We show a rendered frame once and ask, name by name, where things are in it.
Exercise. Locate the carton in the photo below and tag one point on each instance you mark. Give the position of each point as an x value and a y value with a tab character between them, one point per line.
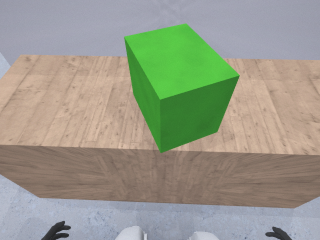
181	85

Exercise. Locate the robot left thigh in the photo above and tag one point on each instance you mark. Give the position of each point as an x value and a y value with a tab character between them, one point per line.
132	233

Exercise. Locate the right robot hand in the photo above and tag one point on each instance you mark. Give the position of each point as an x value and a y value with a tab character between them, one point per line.
278	233

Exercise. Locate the pedestal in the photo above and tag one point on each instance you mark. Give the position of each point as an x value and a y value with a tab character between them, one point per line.
71	128

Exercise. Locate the left robot hand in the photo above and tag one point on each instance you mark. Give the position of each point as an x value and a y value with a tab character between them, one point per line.
51	234

